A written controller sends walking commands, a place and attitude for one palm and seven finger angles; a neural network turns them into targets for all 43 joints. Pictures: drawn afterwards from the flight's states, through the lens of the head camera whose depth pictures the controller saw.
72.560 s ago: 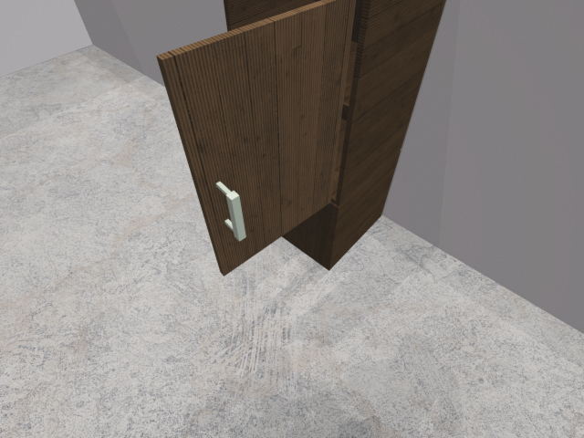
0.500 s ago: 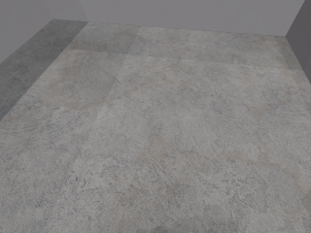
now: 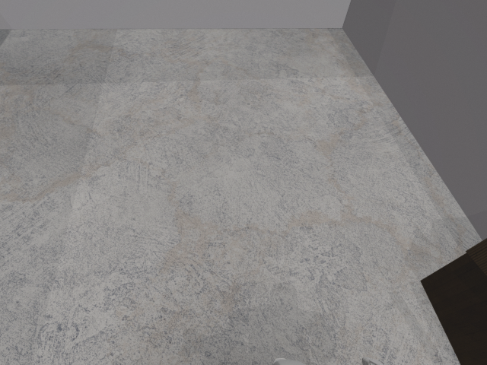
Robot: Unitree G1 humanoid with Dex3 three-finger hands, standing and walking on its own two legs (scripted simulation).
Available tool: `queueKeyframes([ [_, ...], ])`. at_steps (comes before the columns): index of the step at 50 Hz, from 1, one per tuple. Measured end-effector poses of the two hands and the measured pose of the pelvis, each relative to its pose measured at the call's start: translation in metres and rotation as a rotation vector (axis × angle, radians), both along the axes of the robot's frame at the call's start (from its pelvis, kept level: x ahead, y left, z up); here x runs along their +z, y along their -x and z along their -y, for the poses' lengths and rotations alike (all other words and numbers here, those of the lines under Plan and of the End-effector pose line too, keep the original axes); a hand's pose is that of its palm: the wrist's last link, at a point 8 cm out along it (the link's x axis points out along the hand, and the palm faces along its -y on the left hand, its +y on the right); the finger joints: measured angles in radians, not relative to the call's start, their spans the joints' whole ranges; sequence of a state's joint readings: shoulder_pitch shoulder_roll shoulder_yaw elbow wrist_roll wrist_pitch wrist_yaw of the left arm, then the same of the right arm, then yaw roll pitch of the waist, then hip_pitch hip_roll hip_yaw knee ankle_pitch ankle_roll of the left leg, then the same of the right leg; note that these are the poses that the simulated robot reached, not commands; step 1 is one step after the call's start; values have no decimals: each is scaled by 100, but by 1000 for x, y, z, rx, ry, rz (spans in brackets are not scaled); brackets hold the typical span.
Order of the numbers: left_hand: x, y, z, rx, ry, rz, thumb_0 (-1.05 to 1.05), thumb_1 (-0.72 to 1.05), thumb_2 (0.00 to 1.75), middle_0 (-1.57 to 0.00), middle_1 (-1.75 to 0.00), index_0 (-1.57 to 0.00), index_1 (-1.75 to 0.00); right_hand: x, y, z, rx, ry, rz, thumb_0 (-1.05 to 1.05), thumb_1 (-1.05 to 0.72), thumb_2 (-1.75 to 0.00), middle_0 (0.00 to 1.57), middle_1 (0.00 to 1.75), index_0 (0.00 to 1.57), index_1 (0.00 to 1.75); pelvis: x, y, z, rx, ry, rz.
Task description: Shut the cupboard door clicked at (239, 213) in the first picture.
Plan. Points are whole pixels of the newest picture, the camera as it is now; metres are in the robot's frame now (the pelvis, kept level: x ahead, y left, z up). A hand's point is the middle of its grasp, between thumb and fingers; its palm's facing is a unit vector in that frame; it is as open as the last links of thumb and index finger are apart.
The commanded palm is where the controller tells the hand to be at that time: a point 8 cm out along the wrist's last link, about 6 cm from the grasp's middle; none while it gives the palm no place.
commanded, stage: turn to face it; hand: left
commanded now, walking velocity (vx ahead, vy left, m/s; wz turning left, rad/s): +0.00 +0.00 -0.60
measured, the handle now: out of the picture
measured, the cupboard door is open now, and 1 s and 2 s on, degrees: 13 13 13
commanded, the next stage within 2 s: take the last steps up to it in 1.68 s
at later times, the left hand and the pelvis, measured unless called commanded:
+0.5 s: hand (167, 351) +0.16 +0.15 -0.15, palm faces -0.28 -0.92 -0.26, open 7.3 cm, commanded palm none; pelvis +0.01 -0.02 +0.01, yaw -17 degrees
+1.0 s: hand (205, 306) +0.24 +0.09 -0.15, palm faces -0.56 -0.78 -0.29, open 7.4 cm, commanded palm none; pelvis +0.02 -0.03 -0.01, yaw -36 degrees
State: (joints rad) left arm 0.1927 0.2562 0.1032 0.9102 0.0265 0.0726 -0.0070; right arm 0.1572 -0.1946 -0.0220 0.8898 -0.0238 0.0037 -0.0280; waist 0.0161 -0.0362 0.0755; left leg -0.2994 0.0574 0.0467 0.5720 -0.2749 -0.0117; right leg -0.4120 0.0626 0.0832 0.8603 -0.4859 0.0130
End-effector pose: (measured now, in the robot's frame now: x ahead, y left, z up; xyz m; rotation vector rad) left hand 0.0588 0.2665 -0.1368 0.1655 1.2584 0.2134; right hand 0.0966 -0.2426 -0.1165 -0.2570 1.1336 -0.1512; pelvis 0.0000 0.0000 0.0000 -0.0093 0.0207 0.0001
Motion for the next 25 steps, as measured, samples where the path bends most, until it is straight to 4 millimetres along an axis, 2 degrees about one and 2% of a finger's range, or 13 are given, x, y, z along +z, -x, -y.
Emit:
queueKeyframes([
  [3,9,-25,-6,-44,-5,30,0,91,90,-20,-29,-20,-30,4,17,-1,-29,1,-28,0,-90,-89,21,30,21,30,6,-2,-1,-35,9,5],
  [6,17,-49,-3,-102,-11,55,0,91,90,-20,-29,-20,-30,3,35,3,-78,-5,-55,0,-90,-89,21,30,21,30,9,-3,-1,-76,19,7],
  [11,25,-88,20,-219,-29,88,0,91,90,-20,-29,-20,-30,-9,68,23,-183,-29,-91,0,-90,-89,21,30,21,30,5,-5,10,-148,15,7],
  [14,22,-106,39,-286,-50,127,0,91,90,-20,-29,-20,-30,-27,86,42,-245,-41,-112,0,-90,-89,21,30,21,30,-8,-7,22,-187,-4,3],
  [18,26,-108,58,-329,-52,112,0,91,90,-20,-29,-20,-30,-26,97,58,-305,-22,-139,1,-90,-89,21,30,21,30,-3,-6,24,-227,-3,7],
  [25,20,-104,73,-379,-11,40,0,90,90,-20,-29,-21,-30,-6,88,59,-360,-13,-73,1,-91,-89,20,30,20,30,6,-13,23,-300,-18,2],
])
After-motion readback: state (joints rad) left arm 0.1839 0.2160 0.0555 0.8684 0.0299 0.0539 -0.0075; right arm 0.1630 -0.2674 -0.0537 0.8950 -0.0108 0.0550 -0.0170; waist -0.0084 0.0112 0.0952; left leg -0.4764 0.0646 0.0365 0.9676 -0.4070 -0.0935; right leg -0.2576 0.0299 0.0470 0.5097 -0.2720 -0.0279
